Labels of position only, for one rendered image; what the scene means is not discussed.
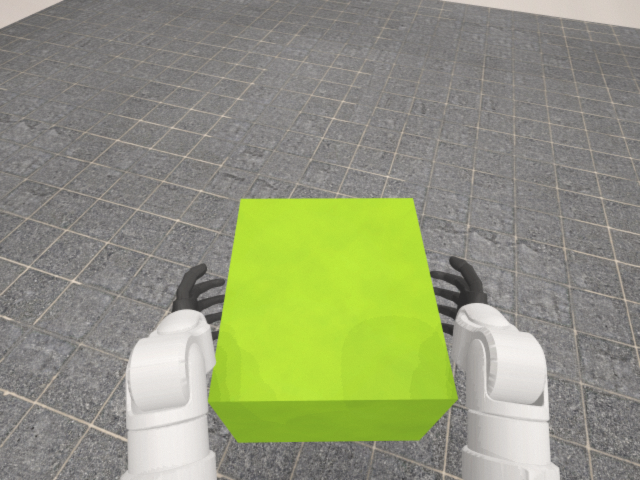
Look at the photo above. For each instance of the right robot hand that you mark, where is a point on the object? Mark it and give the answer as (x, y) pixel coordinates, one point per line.
(470, 287)

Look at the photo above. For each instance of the robot left forearm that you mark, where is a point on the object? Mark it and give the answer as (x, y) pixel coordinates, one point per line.
(167, 403)

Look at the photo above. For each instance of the robot right forearm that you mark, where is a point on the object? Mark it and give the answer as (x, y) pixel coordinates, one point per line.
(507, 394)

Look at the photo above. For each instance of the carton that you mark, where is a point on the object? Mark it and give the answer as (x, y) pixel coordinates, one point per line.
(330, 329)

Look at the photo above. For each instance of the left robot hand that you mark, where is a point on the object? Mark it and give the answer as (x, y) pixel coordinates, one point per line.
(187, 294)

